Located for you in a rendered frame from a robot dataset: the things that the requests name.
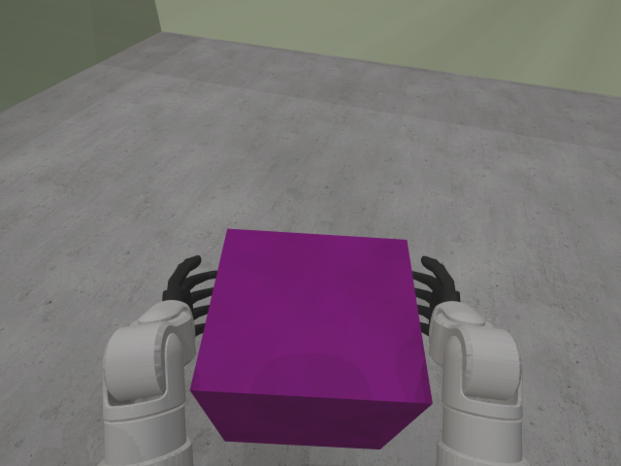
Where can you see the left robot forearm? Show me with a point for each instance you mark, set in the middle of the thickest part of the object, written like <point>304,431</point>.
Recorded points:
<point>144,389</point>

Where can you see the right robot forearm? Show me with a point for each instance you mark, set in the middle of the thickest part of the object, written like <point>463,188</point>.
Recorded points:
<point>481,389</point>

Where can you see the carton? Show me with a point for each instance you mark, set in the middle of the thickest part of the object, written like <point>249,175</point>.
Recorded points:
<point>312,340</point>

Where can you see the robot right hand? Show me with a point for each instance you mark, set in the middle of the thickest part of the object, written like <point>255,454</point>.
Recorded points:
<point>442,285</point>

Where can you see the robot left hand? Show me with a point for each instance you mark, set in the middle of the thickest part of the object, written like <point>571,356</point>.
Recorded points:
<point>179,288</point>

